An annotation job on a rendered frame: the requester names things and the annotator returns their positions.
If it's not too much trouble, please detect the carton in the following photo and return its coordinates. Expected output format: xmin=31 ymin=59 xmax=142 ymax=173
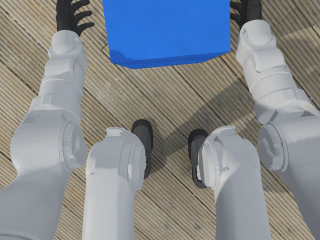
xmin=102 ymin=0 xmax=231 ymax=69

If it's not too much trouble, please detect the robot right hand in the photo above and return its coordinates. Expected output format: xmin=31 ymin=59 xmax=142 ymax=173
xmin=230 ymin=0 xmax=263 ymax=31

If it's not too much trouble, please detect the robot left shin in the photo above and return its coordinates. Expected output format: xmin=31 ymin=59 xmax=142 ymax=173
xmin=85 ymin=127 xmax=147 ymax=179

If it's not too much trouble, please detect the robot left hand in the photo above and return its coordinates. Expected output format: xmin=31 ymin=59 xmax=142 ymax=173
xmin=56 ymin=0 xmax=95 ymax=37

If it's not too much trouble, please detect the robot left upper arm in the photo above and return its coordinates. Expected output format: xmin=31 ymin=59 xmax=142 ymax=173
xmin=0 ymin=120 xmax=88 ymax=240

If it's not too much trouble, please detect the robot right upper arm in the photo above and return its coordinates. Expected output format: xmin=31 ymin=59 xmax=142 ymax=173
xmin=257 ymin=115 xmax=320 ymax=240

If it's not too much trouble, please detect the left robot thigh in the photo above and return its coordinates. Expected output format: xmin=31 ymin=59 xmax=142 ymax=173
xmin=82 ymin=137 xmax=145 ymax=240

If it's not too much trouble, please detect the left robot forearm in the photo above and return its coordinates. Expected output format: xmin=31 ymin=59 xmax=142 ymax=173
xmin=10 ymin=30 xmax=89 ymax=169

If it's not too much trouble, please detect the right robot forearm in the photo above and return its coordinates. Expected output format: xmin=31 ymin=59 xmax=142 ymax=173
xmin=235 ymin=19 xmax=320 ymax=125

